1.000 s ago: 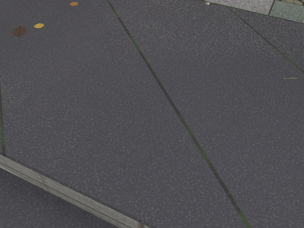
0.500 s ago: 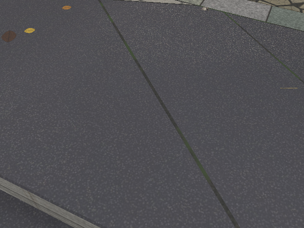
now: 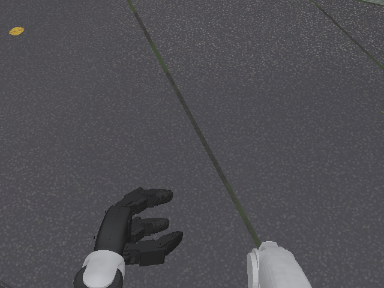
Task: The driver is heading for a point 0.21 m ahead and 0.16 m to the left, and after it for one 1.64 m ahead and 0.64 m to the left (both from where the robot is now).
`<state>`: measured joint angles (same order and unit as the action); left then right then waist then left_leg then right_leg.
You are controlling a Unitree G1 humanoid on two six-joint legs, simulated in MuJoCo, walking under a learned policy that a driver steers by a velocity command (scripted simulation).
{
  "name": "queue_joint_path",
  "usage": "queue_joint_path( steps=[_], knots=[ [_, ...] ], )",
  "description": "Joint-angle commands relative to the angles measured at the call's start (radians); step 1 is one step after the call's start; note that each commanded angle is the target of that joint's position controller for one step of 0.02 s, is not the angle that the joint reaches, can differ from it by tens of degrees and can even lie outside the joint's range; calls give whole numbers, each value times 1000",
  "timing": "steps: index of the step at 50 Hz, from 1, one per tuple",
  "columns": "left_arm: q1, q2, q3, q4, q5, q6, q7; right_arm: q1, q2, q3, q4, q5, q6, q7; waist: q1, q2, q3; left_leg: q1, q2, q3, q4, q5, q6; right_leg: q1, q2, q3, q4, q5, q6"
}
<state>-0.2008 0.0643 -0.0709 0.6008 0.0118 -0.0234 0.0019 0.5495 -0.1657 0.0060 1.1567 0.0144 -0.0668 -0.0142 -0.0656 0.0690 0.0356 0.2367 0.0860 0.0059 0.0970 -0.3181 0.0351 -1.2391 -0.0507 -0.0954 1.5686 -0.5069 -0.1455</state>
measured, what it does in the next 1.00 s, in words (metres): climbs, turning left: right foot 0.18 m higher, then left foot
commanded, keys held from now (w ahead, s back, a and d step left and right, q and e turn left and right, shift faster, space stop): w+q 0.94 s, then w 0.06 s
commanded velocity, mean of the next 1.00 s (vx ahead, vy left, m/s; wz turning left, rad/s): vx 0.50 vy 0.00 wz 0.54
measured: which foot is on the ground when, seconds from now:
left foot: down 0.00-0.04, up 0.06-0.60, down 0.62-1.00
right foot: up 0.00-0.00, down 0.02-0.62, up 0.64-0.96, down 0.98-1.00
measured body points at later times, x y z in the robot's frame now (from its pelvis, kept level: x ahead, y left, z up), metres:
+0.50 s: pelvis +0.33 -0.04 +0.18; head +0.33 -0.04 +0.63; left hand +0.28 +0.17 +0.03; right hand +0.60 -0.19 +0.10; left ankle +0.44 +0.12 -0.49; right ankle +0.19 -0.13 -0.55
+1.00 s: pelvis +0.66 +0.04 +0.16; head +0.68 +0.05 +0.61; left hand +0.76 +0.38 +0.12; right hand +0.83 -0.18 +0.04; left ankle +0.46 +0.09 -0.55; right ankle +0.84 +0.01 -0.56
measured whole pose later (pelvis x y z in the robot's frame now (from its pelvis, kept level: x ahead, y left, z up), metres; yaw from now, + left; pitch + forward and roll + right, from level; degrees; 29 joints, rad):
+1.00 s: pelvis +0.66 +0.04 +0.16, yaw +34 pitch +4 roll +1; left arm -0.03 0.25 0.03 0.64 0.00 -0.14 0.01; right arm 0.41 -0.26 -0.08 0.76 0.02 -0.04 -0.02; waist -0.07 0.00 -0.03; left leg -0.14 -0.10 -0.26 0.65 -0.52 0.03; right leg -0.55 0.00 0.05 0.55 -0.07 0.01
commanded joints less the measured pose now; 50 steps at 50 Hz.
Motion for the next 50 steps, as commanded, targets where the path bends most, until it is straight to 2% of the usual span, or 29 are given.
queue_joint_path(
  steps=[1,2,3,4,5,6,7,8,10,13,14,15,18,21,24,29,30,31,32,33,34,36,38,40,42,44,48,49,50],
  knots=[
    [580,231,107,93,22,21,21,-104,-395,-104,-104,55,-48,18,371,115,-441,-416,111,-47,616,1707,76,1202,107,93,-440,48,-8],
    [637,388,151,154,49,2,18,-83,-236,-79,-122,34,-56,40,296,-191,-430,-552,-62,-88,1042,622,37,1243,-129,556,-705,143,-66],
    [650,470,175,200,25,12,15,-62,-128,-78,-204,15,-59,62,226,-430,-527,-700,-226,-182,1442,89,26,1231,-302,1034,-1104,326,-72],
    [487,400,165,189,2,3,-1,-41,-76,-75,-239,-13,-46,71,106,-293,-426,-800,-157,-230,1594,130,43,1125,-324,1051,-1134,129,-70],
    [405,293,149,219,-8,-8,-5,-118,-61,-74,-271,-31,-30,71,71,-166,-255,-883,-104,-148,1580,210,60,984,-296,935,-1089,-123,-56],
    [367,189,130,263,5,-16,0,-181,-19,-63,-302,-52,-13,61,47,-109,-102,-950,-67,-121,1540,238,79,842,-266,782,-1037,-223,-12],
    [363,116,115,291,20,-28,9,-222,5,-56,-335,-51,5,48,31,-104,-41,-964,-50,-124,1527,237,90,729,-242,636,-1002,-185,15],
    [422,87,75,329,64,-59,-19,-206,22,-17,-286,-74,-16,99,87,-114,-13,-1023,-31,-273,1491,355,135,693,-166,454,-1003,-90,17],
    [457,38,65,401,52,-79,-5,-238,-1,-19,-300,-61,-30,136,44,-136,-40,-1131,-45,-258,1602,288,196,728,-207,459,-1083,7,-8],
    [338,64,47,412,95,-104,-21,-343,-112,-28,-360,-39,-45,124,-51,-39,-90,-1140,-63,-235,1492,367,249,670,-170,210,-1223,90,55],
    [299,129,61,369,88,-117,-22,-378,-141,-40,-373,-37,-45,131,-34,-85,-93,-1068,-75,-152,1395,372,219,673,-135,76,-1280,163,58],
    [282,131,55,356,85,-127,-16,-423,-156,-49,-396,-38,-43,144,-29,-131,-100,-1019,-48,-102,1395,364,182,671,-140,14,-1342,288,50],
    [413,180,43,364,103,-142,4,-483,-160,-54,-403,-52,-62,151,32,-83,-105,-1136,-35,-111,1233,411,115,973,-138,-78,-1318,583,50],
    [593,261,67,401,93,-132,-4,-616,-98,-35,-442,-44,-48,140,114,-108,-85,-1134,-26,-21,893,356,72,1249,-146,-153,-1345,826,59],
    [691,298,84,422,67,-129,-38,-661,-75,-31,-461,-47,-13,135,106,-142,-32,-1038,-64,57,727,228,54,1337,-198,-164,-1323,1176,20],
    [595,394,146,343,74,-99,-17,-406,-197,-90,-382,-34,-34,82,-7,-179,-50,-829,-183,84,542,111,68,1446,-252,-175,-1058,1590,114],
    [559,392,149,331,82,-89,-18,-289,-223,-105,-343,-21,-54,65,-59,-161,-81,-609,-221,91,454,250,100,1329,-222,-187,-911,1588,134],
    [588,328,127,342,110,-93,-34,-69,-246,-128,-260,-48,-56,34,-123,-107,-202,-155,-195,-19,563,355,173,996,-200,-139,-623,1272,177],
    [688,180,86,327,129,-101,-74,110,-285,-130,-174,-66,-48,20,-83,132,-397,373,-3,-381,665,877,425,546,9,-127,-166,-10,297],
    [391,246,117,157,-87,-151,-24,-108,-330,-146,-299,20,-23,51,-66,108,-306,199,193,-816,378,699,520,355,164,88,51,-107,250],
    [227,268,116,89,-100,-182,-7,-157,-253,-129,-312,39,-25,48,-83,40,-189,103,163,-711,291,605,442,265,76,216,-3,-16,197],
    [255,252,110,69,-41,-193,11,-259,-188,-111,-361,25,-23,37,31,-118,-125,-150,121,-585,243,479,346,330,19,215,-175,101,152],
    [350,281,127,82,-21,-160,6,-352,-162,-91,-420,2,-17,27,124,-124,-69,-430,86,-499,177,420,320,495,-26,208,-330,122,160],
    [301,262,118,50,-6,-135,5,-384,-204,-97,-458,0,-9,10,132,-116,-16,-683,15,-363,143,451,260,652,-23,122,-636,203,179],
    [198,212,99,19,2,-126,3,-261,-255,-117,-436,14,4,-11,65,-60,-58,-750,-70,-279,166,363,205,840,47,70,-862,449,193],
    [190,252,114,10,-30,-115,6,-175,-263,-123,-423,19,13,-17,38,-1,-82,-699,-62,-326,192,217,174,914,81,94,-972,579,211],
    [296,332,165,22,-31,-112,18,-178,-193,-114,-455,16,15,-16,114,45,-116,-543,-59,-383,413,233,93,1021,57,135,-1063,471,156],
    [426,359,176,45,-10,-120,14,-201,-146,-101,-479,9,9,-9,173,24,-208,-577,-93,-328,623,249,55,1186,-24,192,-1034,457,111],
    [577,426,187,69,1,-115,10,-152,-73,-75,-497,-21,3,-6,188,-159,-342,-689,-160,-220,925,-43,15,1402,-199,427,-1057,438,50]
  ],
)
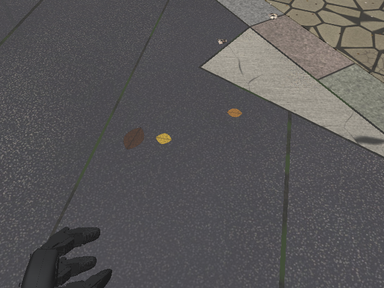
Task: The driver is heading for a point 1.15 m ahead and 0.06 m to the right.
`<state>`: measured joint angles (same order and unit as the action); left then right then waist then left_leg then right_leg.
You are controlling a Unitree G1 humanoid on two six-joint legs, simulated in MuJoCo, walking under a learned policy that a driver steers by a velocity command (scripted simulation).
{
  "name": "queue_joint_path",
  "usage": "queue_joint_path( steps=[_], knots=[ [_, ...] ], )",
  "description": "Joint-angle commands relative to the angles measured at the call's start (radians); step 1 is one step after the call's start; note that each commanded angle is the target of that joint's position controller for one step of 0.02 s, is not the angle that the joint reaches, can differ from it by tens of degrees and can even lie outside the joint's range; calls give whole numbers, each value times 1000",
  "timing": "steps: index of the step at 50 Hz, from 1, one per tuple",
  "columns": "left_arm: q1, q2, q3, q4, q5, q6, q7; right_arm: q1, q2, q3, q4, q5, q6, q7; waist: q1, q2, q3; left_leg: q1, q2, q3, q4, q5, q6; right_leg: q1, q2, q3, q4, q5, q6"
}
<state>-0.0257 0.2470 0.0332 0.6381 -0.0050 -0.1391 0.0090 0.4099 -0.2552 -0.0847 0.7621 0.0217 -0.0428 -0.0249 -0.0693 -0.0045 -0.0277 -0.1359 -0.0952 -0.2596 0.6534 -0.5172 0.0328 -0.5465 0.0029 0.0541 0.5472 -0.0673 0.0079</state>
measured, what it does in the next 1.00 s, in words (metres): walks ahead: left foot, then right foot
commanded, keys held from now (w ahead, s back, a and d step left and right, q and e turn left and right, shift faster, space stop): w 1.00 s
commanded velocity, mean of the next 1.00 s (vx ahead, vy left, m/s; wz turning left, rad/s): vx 0.50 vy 0.00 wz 0.11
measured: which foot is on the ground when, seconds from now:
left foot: down 0.00-0.00, up 0.02-0.44, down 0.46-0.92, up 0.94-1.00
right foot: down 0.00-0.46, up 0.48-0.90, down 0.92-1.00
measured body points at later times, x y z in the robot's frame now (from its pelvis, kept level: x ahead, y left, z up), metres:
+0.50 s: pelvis +0.25 +0.02 +0.02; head +0.27 +0.04 +0.46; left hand +0.24 +0.31 -0.12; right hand +0.50 -0.18 -0.04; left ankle +0.31 +0.13 -0.71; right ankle +0.14 -0.12 -0.68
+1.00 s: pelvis +0.50 -0.01 +0.01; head +0.54 -0.02 +0.46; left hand +0.69 +0.24 -0.07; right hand +0.55 -0.29 -0.12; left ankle +0.34 +0.13 -0.65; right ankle +0.59 -0.10 -0.71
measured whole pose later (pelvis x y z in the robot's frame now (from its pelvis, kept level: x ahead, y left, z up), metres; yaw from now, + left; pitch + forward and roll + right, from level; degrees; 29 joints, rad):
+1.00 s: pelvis +0.50 -0.01 +0.01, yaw +4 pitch +3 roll +1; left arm 0.07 0.26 0.04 0.74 -0.01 -0.10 -0.04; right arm 0.38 -0.28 -0.07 0.80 0.02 -0.06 -0.01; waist -0.04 0.00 0.01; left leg -0.27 0.01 -0.05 1.00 -0.49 0.00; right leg -0.49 0.00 -0.03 0.60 -0.17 -0.05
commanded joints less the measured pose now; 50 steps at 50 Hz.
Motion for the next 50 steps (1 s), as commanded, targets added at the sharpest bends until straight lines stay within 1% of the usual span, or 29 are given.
queue_joint_path(
  steps=[1,2,3,4,5,6,8,12,15,19,21,22,23,24,25,26,28,29,32,36,39,42,44,45,46,47,48,49,50],
  knots=[
    [467,310,104,94,20,7,-13,190,26,19,-99,29,-31,14,98,-487,-360,-615,-20,88,680,-71,-12,883,-459,869,-229,-349,-309],
    [406,192,81,60,9,13,-15,149,-56,8,-62,39,-27,11,134,-283,-243,-725,47,70,811,9,-22,818,-416,872,-280,-593,-295],
    [342,132,65,53,4,23,-9,-14,-91,3,-97,23,-25,16,158,-158,-115,-752,81,110,828,105,-16,684,-364,666,-277,-561,-251],
    [283,127,56,50,17,28,-10,-115,-89,3,-128,0,-25,14,136,-44,-48,-699,117,135,781,165,-9,526,-316,525,-274,-398,-235],
    [246,117,53,60,27,27,-13,-165,-82,0,-149,-20,-27,12,111,-21,-15,-647,147,137,702,195,3,414,-275,427,-276,-262,-228],
    [234,102,48,66,31,23,-14,-155,-68,0,-156,-19,-26,15,80,-49,-10,-583,172,139,644,201,9,346,-243,350,-291,-167,-220],
    [252,85,46,94,14,18,-17,-134,-40,7,-155,-11,-23,16,63,-77,-24,-547,183,170,532,188,4,325,-215,269,-314,-71,-234],
    [282,159,67,126,-4,29,-11,-250,-7,34,-183,-17,-30,23,90,-55,-26,-478,194,214,210,325,-8,299,-220,156,-347,35,-245],
    [326,186,72,148,-21,38,-17,-328,-26,35,-196,-3,-33,32,126,-71,-10,-400,164,240,47,425,-16,301,-216,112,-347,14,-228],
    [383,200,73,180,-28,54,-22,-410,-50,28,-231,5,-41,42,152,-79,21,-365,132,268,-96,391,9,390,-244,124,-295,0,-203],
    [379,203,70,188,-32,62,-21,-346,-68,12,-215,-1,-44,40,103,-78,-7,-206,96,305,-193,398,40,384,-219,95,-203,113,-170],
    [373,182,62,188,-27,59,-20,-236,-108,-10,-186,-8,-41,32,50,-71,-71,-31,104,282,-200,396,69,344,-177,48,-78,229,-140],
    [334,128,39,158,-7,50,-19,-51,-186,-34,-162,-26,-38,19,-38,24,-197,225,282,79,-196,419,143,186,-113,-30,214,117,-88],
    [382,60,14,120,-1,26,-18,21,-276,-54,-144,-29,-31,20,-24,274,-257,481,488,-306,-280,327,298,-196,12,-85,540,-350,-26],
    [341,135,33,125,-15,13,-20,53,-200,-36,-132,-16,-30,23,-53,215,-242,474,491,-410,-331,233,319,-339,-17,7,692,-481,-26],
    [294,164,42,110,-25,10,-24,1,-156,-18,-136,-12,-32,25,-34,163,-149,391,455,-290,-340,246,283,-379,-64,13,722,-401,-34],
    [247,141,40,106,-3,22,-23,-108,-107,-1,-149,-19,-31,35,23,80,-45,169,378,-133,-395,365,246,-300,-114,4,633,-279,-22],
    [251,131,42,105,1,32,-24,-142,-91,4,-150,-25,-34,38,56,89,-21,85,353,-84,-425,424,235,-242,-130,9,594,-251,-15],
    [237,88,32,97,3,55,-23,-156,-110,-6,-130,-20,-49,39,91,83,5,-19,327,21,-480,522,233,-189,-131,-6,481,-165,9],
    [109,55,12,72,2,50,-32,-122,-153,-21,-94,-13,-47,26,58,73,28,-66,282,143,-492,545,191,-98,-105,-29,198,56,6],
    [21,71,13,46,-9,46,-44,-61,-177,-29,-60,-1,-43,24,22,78,41,-35,298,152,-474,486,172,-46,-79,-37,83,113,-1],
    [-21,95,19,19,-13,41,-56,-33,-190,-35,-33,5,-34,22,16,83,58,46,337,130,-426,466,151,-45,-70,-32,13,46,-34],
    [20,114,29,24,-10,37,-58,-34,-198,-38,-21,4,-23,18,46,95,41,83,344,129,-361,552,129,32,-48,-58,-24,-18,-61],
    [97,135,42,45,-5,36,-55,-38,-191,-34,-20,3,-18,16,89,89,-2,86,312,157,-264,692,108,146,-19,-87,-52,-31,-83],
    [242,184,66,86,2,36,-47,-29,-156,-21,-21,-5,-15,12,147,63,-96,23,256,209,-72,743,76,359,-36,-69,-36,-1,-115],
    [385,282,87,101,25,36,-39,37,-83,5,-55,-17,-25,11,162,-107,-263,-295,155,281,306,498,6,743,-277,260,-19,-7,-235],
    [453,290,91,124,7,43,-46,83,-45,21,-52,-16,-44,12,165,-306,-363,-549,44,204,543,-57,-28,911,-387,643,-181,-210,-331],
    [432,219,70,120,-9,45,-44,6,-136,-2,-55,3,-54,18,187,-209,-269,-674,95,140,655,-40,-20,865,-368,616,-221,-340,-298],
    [366,191,59,109,-10,47,-42,-78,-155,-5,-77,11,-58,18,174,-144,-153,-709,144,170,651,53,-7,732,-341,486,-234,-314,-263]
  ],
)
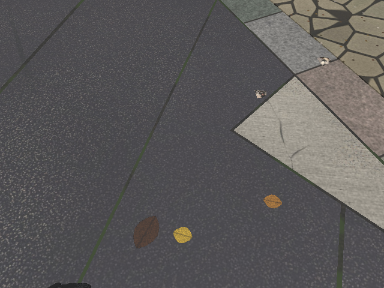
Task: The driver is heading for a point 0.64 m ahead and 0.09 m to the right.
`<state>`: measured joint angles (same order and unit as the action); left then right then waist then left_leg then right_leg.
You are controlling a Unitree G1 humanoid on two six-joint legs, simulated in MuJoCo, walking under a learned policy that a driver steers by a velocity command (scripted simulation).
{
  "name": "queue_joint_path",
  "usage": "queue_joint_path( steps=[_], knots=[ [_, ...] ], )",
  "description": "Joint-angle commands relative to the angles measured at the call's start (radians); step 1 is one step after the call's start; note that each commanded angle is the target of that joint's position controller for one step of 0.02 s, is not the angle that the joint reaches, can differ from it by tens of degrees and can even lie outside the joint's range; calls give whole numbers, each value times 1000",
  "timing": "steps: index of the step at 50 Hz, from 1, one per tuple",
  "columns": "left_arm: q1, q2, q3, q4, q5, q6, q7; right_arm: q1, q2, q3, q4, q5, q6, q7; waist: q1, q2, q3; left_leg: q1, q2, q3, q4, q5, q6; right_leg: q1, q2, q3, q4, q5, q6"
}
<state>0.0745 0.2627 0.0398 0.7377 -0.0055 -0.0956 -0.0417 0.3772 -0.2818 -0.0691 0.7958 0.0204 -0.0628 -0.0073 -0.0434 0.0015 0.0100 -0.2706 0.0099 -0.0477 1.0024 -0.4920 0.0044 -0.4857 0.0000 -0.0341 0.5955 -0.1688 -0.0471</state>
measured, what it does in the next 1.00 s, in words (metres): walks ahead: left foot, then right foot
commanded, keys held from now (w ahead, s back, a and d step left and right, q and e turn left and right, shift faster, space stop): w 0.54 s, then w+e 0.32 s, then no key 0.14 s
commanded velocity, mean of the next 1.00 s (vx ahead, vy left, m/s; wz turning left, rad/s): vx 0.48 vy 0.00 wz -0.13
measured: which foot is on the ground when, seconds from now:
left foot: up 0.00-0.46, down 0.48-1.00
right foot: down 0.00-0.48, up 0.50-0.98, down 1.00-1.00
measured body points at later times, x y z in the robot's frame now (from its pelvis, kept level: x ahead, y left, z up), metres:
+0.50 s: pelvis +0.26 +0.04 +0.00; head +0.30 +0.05 +0.45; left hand +0.25 +0.32 -0.14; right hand +0.50 -0.19 -0.07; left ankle +0.37 +0.14 -0.73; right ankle +0.09 -0.09 -0.71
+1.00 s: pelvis +0.52 +0.01 +0.00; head +0.55 +0.00 +0.45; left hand +0.76 +0.20 -0.09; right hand +0.49 -0.27 -0.13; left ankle +0.37 +0.14 -0.72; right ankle +0.64 -0.12 -0.72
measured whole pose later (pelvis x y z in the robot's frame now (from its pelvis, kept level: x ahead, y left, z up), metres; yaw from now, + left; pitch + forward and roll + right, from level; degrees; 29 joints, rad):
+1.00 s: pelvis +0.52 +0.01 +0.00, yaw -10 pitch +2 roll +2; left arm 0.06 0.25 0.05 0.73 0.00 -0.05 -0.05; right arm 0.32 -0.26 -0.07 0.89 0.01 -0.05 -0.02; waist -0.06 -0.04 0.03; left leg 0.06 0.02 0.21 0.36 -0.43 -0.02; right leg -0.53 -0.03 -0.02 0.53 0.01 -0.07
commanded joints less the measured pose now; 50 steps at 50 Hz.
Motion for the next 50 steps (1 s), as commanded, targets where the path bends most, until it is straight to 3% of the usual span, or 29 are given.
queue_joint_path(
  steps=[1,2,3,6,9,13,16,19,21,22,23,24,25,26,27,28,29,31,34,37,40,43,45,48,49,50],
  knots=[
    [201,152,44,1,2,4,8,-90,-119,-18,-118,-1,-36,-6,119,-87,-125,-536,77,-23,252,114,26,532,-301,482,-304,-136,-192],
    [157,124,36,-4,14,3,5,-97,-110,-22,-119,-13,-28,-10,83,-80,-77,-480,107,-26,199,168,28,416,-267,412,-338,-55,-184],
    [135,111,33,-3,21,-2,5,-71,-96,-22,-116,-11,-18,-9,52,-116,-72,-418,123,-32,173,196,25,346,-253,378,-363,-5,-188],
    [138,121,39,17,11,-16,11,-76,-65,-18,-113,-12,-1,-10,27,-93,-49,-404,133,-21,86,268,9,290,-228,278,-424,110,-201],
    [178,143,46,42,6,-12,26,-169,-46,-9,-132,-21,-3,-9,47,-53,-26,-447,137,-18,-75,418,-9,321,-216,203,-441,227,-188],
    [237,162,49,71,-7,-2,35,-299,-23,4,-156,-12,-13,7,97,-56,6,-408,104,16,-300,571,-7,355,-188,128,-449,210,-155],
    [291,174,51,98,-13,9,35,-389,-23,8,-183,-4,-19,23,133,-56,38,-408,83,31,-396,568,-2,420,-214,132,-428,178,-156],
    [314,187,57,119,-16,25,39,-436,-34,7,-208,-1,-28,41,137,-69,53,-407,63,37,-459,481,25,503,-253,150,-376,224,-146],
    [298,202,63,124,-19,34,44,-398,-56,0,-204,-3,-33,46,102,-88,28,-319,37,55,-495,411,54,532,-262,148,-312,354,-127],
    [274,208,64,122,-22,38,46,-322,-76,-12,-183,-8,-35,44,52,-92,-18,-194,6,86,-528,410,74,524,-240,122,-228,512,-110],
    [267,187,56,119,-21,40,47,-176,-120,-35,-136,-14,-34,36,-15,-72,-115,28,-12,101,-537,437,104,473,-188,80,-63,610,-85],
    [257,138,35,93,2,35,49,16,-192,-58,-100,-24,-31,24,-89,17,-266,348,155,-79,-490,500,172,271,-132,34,232,389,-44],
    [373,28,1,75,4,12,40,60,-269,-70,-83,-26,-27,25,-28,281,-376,680,378,-540,-579,329,333,-144,49,28,581,-284,22],
    [322,120,21,90,-14,-8,32,77,-175,-48,-85,-14,-23,25,-74,215,-389,682,379,-652,-663,184,330,-270,17,152,705,-406,18],
    [229,166,34,57,-34,-19,27,6,-142,-33,-92,-13,-22,21,-68,161,-239,562,344,-513,-686,190,288,-336,-34,136,724,-327,9],
    [178,156,31,48,-33,-19,30,-62,-118,-25,-101,-18,-20,19,-40,80,-158,419,311,-394,-709,255,261,-309,-82,112,685,-239,8],
    [157,147,34,46,-20,-12,32,-113,-90,-17,-102,-25,-22,22,-11,52,-93,292,280,-315,-747,322,246,-268,-110,109,624,-183,15],
    [202,117,37,61,-22,18,35,-155,-63,-11,-95,-33,-37,25,43,86,-61,159,246,-212,-817,375,228,-165,-139,125,568,-123,24],
    [184,86,36,53,-21,46,43,-150,-88,-22,-63,-36,-56,19,57,66,-13,97,242,-88,-876,457,225,-188,-135,148,497,-37,47],
    [126,80,39,36,-16,46,39,-131,-103,-26,-36,-38,-55,7,45,52,6,132,226,21,-887,530,200,-233,-120,161,363,130,56],
    [39,60,32,10,-13,40,23,-122,-115,-28,-20,-32,-52,-1,13,50,30,144,203,119,-895,544,166,-193,-105,103,192,266,49],
    [-55,41,22,-33,-13,41,7,-67,-132,-34,13,-24,-39,-7,-28,36,65,236,235,157,-882,554,158,-217,-99,68,91,271,32],
    [-98,34,18,-64,-4,39,-4,-52,-133,-34,33,-17,-20,-9,-33,31,87,283,245,176,-816,717,150,-206,-77,38,22,208,17],
    [-31,73,36,-74,6,33,-17,-70,-171,-42,44,0,6,-19,24,93,11,343,254,179,-642,1093,120,-60,-4,-18,-22,82,-23],
    [78,105,54,-46,7,29,-17,-93,-179,-43,43,3,13,-24,85,94,-50,343,229,192,-514,1152,94,72,30,-32,-81,116,-44],
    [187,157,77,-15,9,28,-6,-84,-169,-38,43,1,14,-26,139,60,-118,267,180,221,-336,1081,50,272,38,-14,-153,311,-71]
  ],
)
